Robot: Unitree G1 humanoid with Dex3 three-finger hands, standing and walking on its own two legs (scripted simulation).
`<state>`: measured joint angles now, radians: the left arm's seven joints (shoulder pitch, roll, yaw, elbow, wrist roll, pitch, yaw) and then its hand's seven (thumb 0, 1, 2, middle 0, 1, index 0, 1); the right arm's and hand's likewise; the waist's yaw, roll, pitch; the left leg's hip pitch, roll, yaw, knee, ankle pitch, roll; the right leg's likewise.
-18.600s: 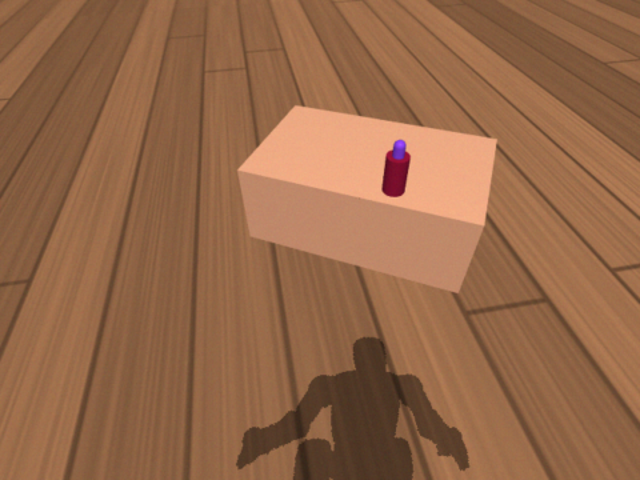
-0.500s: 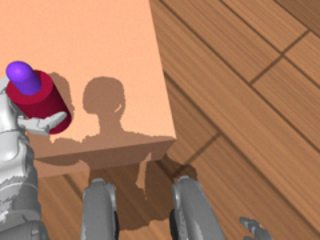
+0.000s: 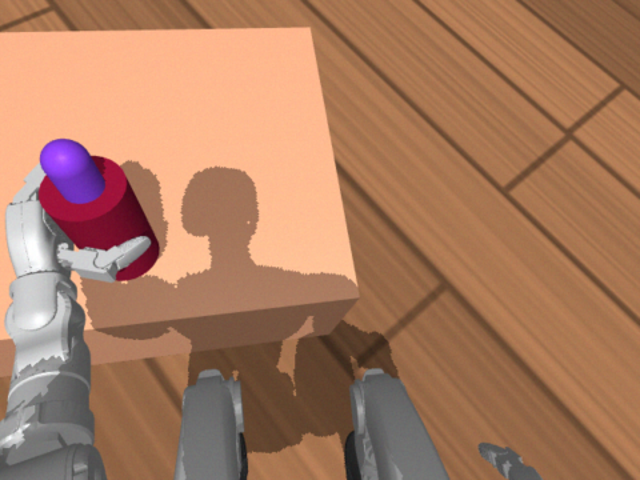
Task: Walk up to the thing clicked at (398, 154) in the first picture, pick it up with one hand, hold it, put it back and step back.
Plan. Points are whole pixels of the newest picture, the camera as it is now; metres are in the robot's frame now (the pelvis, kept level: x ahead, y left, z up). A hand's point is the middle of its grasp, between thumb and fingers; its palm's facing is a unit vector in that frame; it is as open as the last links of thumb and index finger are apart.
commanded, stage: settle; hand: left
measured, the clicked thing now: (99, 210) +0.45 +0.24 +0.00
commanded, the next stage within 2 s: lift in 0.08 s
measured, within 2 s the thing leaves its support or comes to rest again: neither
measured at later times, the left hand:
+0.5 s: hand (87, 215) +0.43 +0.24 +0.02, palm faces +0.27 -0.96 -0.06, open 11.2 cm
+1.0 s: hand (26, 209) +0.38 +0.22 +0.14, palm faces +0.27 -0.96 -0.05, open 11.2 cm
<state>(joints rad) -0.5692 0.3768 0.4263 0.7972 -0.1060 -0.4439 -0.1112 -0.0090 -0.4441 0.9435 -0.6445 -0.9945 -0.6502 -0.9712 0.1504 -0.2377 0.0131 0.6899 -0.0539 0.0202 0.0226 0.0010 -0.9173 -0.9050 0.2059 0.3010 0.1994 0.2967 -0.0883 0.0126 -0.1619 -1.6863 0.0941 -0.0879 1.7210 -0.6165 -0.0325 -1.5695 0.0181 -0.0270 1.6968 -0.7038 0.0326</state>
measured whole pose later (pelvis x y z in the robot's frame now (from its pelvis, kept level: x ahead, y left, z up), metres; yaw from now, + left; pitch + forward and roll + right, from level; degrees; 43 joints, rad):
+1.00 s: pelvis +0.02 +0.00 +0.12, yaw +4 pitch +19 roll -4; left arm -0.26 0.23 0.21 0.52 -0.12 -0.35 0.04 -0.01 -0.55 1.06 -0.67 -1.03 -0.67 -1.00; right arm 0.18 -0.22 0.01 0.68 -0.01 -0.01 -0.03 0.00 -0.93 -0.91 0.21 0.30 0.20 0.30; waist -0.04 0.03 -0.12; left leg -1.09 0.08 -0.06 1.25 -0.49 -0.03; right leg -0.97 -0.01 -0.04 1.21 -0.56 0.03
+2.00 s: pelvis +0.04 -0.01 +0.18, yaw +5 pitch +9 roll -1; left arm -0.15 0.16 0.15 0.50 -0.12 -0.36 0.07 -0.01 -0.55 1.06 -0.65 -1.05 -0.65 -1.03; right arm 0.22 -0.22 0.00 0.68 -0.03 0.01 -0.04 0.01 -0.92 -0.91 0.20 0.30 0.20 0.30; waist -0.04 0.02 -0.04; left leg -0.67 0.07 -0.02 0.91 -0.39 -0.04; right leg -0.58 -0.01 -0.02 0.89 -0.47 0.02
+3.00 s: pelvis +0.03 +0.00 +0.19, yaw +5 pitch +5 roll -1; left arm -0.09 0.15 0.13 0.44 -0.13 -0.34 0.06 -0.01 -0.54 1.06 -0.64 -1.06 -0.64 -1.04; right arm 0.22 -0.21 0.00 0.68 -0.02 -0.01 -0.03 0.01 -0.92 -0.91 0.21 0.30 0.20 0.30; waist -0.03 0.02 -0.02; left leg -0.57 0.07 -0.02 0.84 -0.36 -0.04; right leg -0.48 -0.02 -0.02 0.82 -0.43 0.02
